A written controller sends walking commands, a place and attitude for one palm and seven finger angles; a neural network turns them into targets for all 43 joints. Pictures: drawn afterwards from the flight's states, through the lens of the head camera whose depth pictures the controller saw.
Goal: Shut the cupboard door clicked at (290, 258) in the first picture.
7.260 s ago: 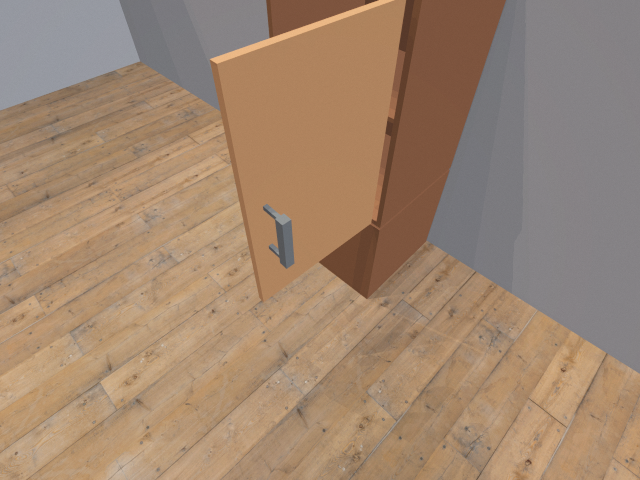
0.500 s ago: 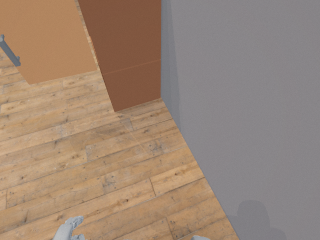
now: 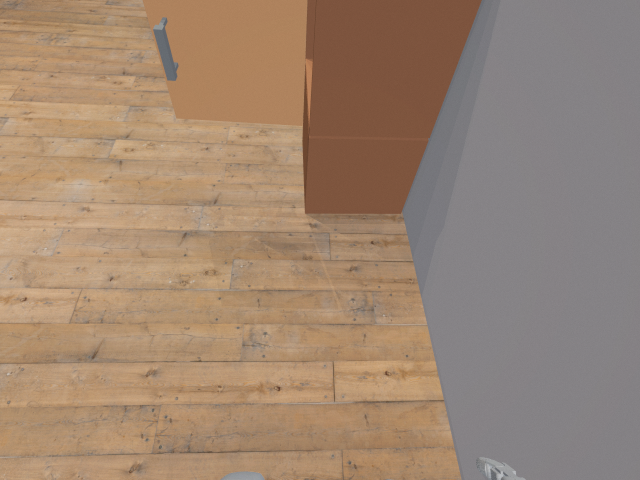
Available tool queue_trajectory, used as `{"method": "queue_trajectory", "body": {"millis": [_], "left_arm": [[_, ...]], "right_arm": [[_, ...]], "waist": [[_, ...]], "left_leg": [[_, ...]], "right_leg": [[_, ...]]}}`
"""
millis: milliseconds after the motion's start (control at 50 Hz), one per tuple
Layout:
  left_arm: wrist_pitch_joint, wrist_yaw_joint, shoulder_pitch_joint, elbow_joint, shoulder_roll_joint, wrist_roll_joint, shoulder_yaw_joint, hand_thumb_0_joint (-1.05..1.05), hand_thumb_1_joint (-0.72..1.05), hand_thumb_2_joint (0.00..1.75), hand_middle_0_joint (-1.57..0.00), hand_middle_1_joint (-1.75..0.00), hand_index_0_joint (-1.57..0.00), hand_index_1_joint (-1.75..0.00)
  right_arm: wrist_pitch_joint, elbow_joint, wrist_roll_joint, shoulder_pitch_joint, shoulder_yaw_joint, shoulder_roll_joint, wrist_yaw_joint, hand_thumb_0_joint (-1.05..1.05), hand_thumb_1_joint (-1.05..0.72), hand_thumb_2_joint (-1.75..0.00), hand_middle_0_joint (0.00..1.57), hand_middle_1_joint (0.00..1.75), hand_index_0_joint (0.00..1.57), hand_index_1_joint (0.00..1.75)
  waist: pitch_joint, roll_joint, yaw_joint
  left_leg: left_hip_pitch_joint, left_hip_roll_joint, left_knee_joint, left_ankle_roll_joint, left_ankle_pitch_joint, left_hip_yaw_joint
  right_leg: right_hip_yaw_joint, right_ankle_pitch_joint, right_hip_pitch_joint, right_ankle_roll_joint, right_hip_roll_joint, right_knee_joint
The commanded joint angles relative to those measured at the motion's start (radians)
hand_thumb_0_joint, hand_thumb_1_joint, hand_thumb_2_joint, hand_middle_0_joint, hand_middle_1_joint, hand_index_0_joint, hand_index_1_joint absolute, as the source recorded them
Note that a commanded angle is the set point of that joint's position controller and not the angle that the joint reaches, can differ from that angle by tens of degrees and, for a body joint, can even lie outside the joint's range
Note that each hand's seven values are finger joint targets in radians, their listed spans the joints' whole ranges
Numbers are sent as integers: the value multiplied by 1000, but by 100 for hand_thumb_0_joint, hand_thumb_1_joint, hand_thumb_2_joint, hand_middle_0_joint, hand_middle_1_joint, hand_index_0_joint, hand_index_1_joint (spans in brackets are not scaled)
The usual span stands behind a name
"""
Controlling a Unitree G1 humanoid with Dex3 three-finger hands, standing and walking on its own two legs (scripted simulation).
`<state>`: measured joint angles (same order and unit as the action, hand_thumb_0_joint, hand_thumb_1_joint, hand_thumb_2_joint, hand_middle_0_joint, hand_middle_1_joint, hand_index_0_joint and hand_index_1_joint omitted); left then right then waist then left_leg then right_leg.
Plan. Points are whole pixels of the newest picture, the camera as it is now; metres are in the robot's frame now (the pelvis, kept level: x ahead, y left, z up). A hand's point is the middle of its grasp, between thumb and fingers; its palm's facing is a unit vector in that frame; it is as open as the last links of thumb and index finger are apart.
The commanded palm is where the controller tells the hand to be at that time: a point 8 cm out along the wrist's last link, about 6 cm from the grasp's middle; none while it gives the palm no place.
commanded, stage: take the last steps up to it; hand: left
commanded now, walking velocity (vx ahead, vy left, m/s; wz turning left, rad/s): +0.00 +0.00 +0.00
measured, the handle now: (168, 49) +1.04 +0.48 -0.09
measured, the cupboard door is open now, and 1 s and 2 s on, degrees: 87 87 87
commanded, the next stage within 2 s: come to a stop and stand still in 1.76 s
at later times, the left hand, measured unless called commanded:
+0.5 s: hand out of the picture +0.04 +0.15 -0.14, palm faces +0.21 -0.95 -0.22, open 7.4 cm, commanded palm none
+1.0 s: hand (136, 369) +0.26 +0.30 -0.15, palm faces +0.23 -0.95 -0.21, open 7.4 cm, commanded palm none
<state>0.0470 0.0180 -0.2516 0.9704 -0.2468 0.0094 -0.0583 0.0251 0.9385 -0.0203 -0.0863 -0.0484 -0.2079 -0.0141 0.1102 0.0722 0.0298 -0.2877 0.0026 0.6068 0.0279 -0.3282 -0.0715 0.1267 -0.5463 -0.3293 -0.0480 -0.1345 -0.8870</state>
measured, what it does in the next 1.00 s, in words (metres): walks ahead: right foot, then left foot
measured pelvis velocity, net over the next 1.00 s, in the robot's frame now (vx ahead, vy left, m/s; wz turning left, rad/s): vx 0.24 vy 0.10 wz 0.16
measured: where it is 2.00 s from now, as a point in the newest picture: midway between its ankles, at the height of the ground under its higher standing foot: (257, 329)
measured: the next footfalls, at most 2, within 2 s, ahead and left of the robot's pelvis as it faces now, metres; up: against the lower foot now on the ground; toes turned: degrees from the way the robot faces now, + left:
right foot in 0.30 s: +0.06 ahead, -0.14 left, +0.00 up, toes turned -2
left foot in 0.74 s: +0.26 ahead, +0.19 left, +0.00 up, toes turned +20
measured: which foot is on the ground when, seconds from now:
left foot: down 0.00-0.28, up 0.30-0.72, down 0.74-1.00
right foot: up 0.00-0.28, down 0.30-0.74, up 0.76-1.00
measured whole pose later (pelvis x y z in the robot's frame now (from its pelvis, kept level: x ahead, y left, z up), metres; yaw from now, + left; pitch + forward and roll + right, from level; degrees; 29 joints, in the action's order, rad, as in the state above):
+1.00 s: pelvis +0.24 +0.10 +0.01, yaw +9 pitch +0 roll +2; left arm -0.01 0.00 -0.21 1.02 -0.18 0.02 -0.06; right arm -0.07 1.02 -0.02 -0.22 -0.04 -0.18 0.02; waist 0.05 0.03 0.02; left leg -0.19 0.03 0.42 0.07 -0.24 -0.21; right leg 0.08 -0.31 -0.56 0.00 -0.12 -1.07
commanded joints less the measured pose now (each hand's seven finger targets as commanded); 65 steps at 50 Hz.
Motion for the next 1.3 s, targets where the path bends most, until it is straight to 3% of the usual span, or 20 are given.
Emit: {"method": "queue_trajectory", "body": {"millis": [0, 160, 220, 240, 260, 280, 300, 400, 620, 680, 700, 720, 740, 800, 880, 1100, 1160, 1200, 1220, 1280], "left_arm": [[-12, -1, 60, -79, -67, 7, -20, 0, 90, 90, -20, -30, -20, -30], [-39, -34, 81, -83, -28, 13, -12, 0, 90, 90, -20, -30, -20, -30], [-60, -40, -59, -40, -36, 14, -21, 0, 90, 90, -20, -30, -20, -30], [-72, -35, -150, -13, -64, 19, -31, 0, 90, 90, -20, -30, -20, -30], [-84, -19, -239, 10, -173, 33, -51, 0, 90, 90, -20, -30, -20, -30], [-82, -8, -243, 4, -206, 21, -50, 0, 90, 90, -20, -30, -20, -30], [-85, -6, -184, -13, -180, 15, -45, 0, 90, 90, -20, -30, -20, -30], [-121, -4, -100, -4, -51, 12, -16, 0, 90, 90, -20, -30, -20, -30], [-128, 8, -241, 116, -66, 26, -17, 0, 90, 90, -20, -30, -20, -30], [-123, 7, -173, 101, -99, 19, -27, 0, 90, 90, -20, -30, -20, -30], [-119, -1, -180, 92, -73, 12, -19, 0, 90, 90, -20, -30, -20, -30], [-110, -11, -227, 72, 4, -1, -10, 0, 90, 90, -20, -30, -20, -30], [-104, -2, -148, 38, 18, 0, -1, 0, 90, 90, -20, -30, -20, -30], [-92, -10, -62, 38, 30, 11, -8, 0, 90, 90, -20, -30, -20, -30], [-65, -20, -110, 57, 64, 20, -6, 0, 90, 90, -20, -30, -20, -30], [-63, -34, 110, -68, 31, 19, -6, 0, 90, 90, -20, -30, -20, -30], [-82, -31, -53, -22, -20, 23, -21, 0, 90, 90, -20, -30, -20, -30], [-98, -19, -271, 38, -190, 17, -59, 0, 90, 90, -20, -30, -20, -30], [-97, -6, -250, 28, -170, 10, -52, 0, 90, 90, -20, -30, -20, -30], [-113, -3, -84, -3, -54, 5, -21, 0, 90, 90, -20, -30, -20, -30]], "right_arm": [[-9, -31, -6, -86, -28, -185, 47, 0, -90, -90, 20, 30, 20, 30], [-24, -10, -9, -122, -32, -187, 27, 0, -90, -90, 20, 30, 20, 30], [-21, -16, -1, -70, -35, -185, 21, 0, -90, -90, 20, 30, 20, 30], [-23, -25, 5, -53, -31, -148, 17, 0, -90, -90, 20, 30, 20, 30], [-30, -49, 18, -51, -19, -59, 10, 0, -90, -90, 20, 30, 20, 30], [-24, -88, -1, 17, -24, -104, 4, 0, -90, -90, 20, 30, 20, 30], [-18, -88, -10, 32, -31, -124, -4, 0, -90, -90, 20, 30, 20, 30], [0, -4, -8, -47, -27, -63, -29, 0, -90, -90, 20, 30, 20, 30], [-29, -30, 3, 77, 7, -7, -44, 0, -90, -90, 20, 30, 20, 30], [-50, 44, -4, -180, -7, -57, -25, 0, -90, -90, 20, 30, 20, 30], [-55, 85, -11, -335, -23, -135, -12, 0, -90, -90, 20, 30, 20, 30], [-64, 106, -20, -436, -58, -266, 3, 0, -90, -90, 20, 30, 20, 30], [-54, 116, -5, -473, -64, -285, 23, 0, -90, -90, 20, 30, 20, 30], [-67, 52, -5, -231, -22, -145, 34, 0, -90, -90, 20, 30, 20, 30], [-93, 62, -7, -212, 1, -72, 38, 0, -90, -90, 20, 30, 20, 30], [-88, 101, -14, -268, -8, -101, 24, 0, -90, -90, 20, 30, 20, 30], [-84, 115, -5, -265, -3, -89, 22, 0, -90, -90, 20, 30, 20, 30], [-88, 73, 6, -282, 0, -48, 10, 0, -90, -90, 20, 30, 20, 30], [-77, 59, 0, -232, -10, -92, 12, 0, -90, -90, 20, 30, 20, 30], [-62, 82, 1, -191, -6, -27, 9, 0, -90, -90, 20, 30, 20, 30]], "waist": [[-130, -276, -56], [-90, -257, -48], [-104, -199, 24], [-110, -90, 70], [-119, 250, 111], [-51, 254, 115], [15, 121, 81], [32, 103, -8], [3, 139, 32], [-112, 87, -98], [-226, -36, -158], [-330, -342, -170], [-379, -336, -184], [-135, -218, -83], [-70, -150, -15], [-4, -102, -19], [-69, -29, 58], [-216, 295, 109], [-153, 151, 102], [-63, 13, 18]], "left_leg": [[169, -282, -246, 153, 670, 252], [118, -207, -311, 148, 74, 259], [-42, -147, -196, 104, -63, 234], [-178, -67, -51, 58, -139, 174], [-394, 49, 256, -7, -264, 42], [-478, 24, 471, -24, -304, 115], [-485, -28, 557, -22, -181, 174], [-402, -75, 571, -71, 124, 102], [-302, -56, 86, -42, 106, -48], [117, 27, -80, 3, 138, -103], [351, -30, -91, 22, 174, -62], [565, -319, -125, 118, 266, 345], [549, -395, -258, 175, 302, 470], [182, -351, -346, 154, 104, 295], [56, -294, -408, 148, 214, 143], [107, -270, -400, 159, 200, 58], [28, -167, -137, 81, 235, -20], [-318, 29, 412, -13, -266, -99], [-355, -16, 550, -15, -260, 29], [-325, -99, 556, -32, -11, 95]], "right_leg": [[-128, 56, -167, -13, 14, -215], [-25, 63, -85, -6, 67, 80], [14, 185, 193, -3, 109, 340], [-46, 198, 360, 8, 55, 472], [-386, 44, 498, 78, -230, 635], [-647, -32, 376, 164, -401, 752], [-600, -109, 279, 192, -394, 776], [-169, 320, 184, 99, -206, 725], [14, 836, 382, 111, -222, 592], [81, 995, 239, 82, -195, 314], [102, 785, 132, 63, -142, 98], [102, 55, -160, 17, 42, -217], [-41, -80, -246, 48, 70, -406], [-112, 135, -292, 66, -31, -477], [-94, 202, -216, 52, -29, -319], [-32, 301, -83, 55, 31, 187], [-34, 344, 224, 83, 64, 366], [-607, 377, 577, 269, -336, 602], [-630, 392, 487, 306, -370, 643], [-351, 466, 248, 219, -246, 664]]}}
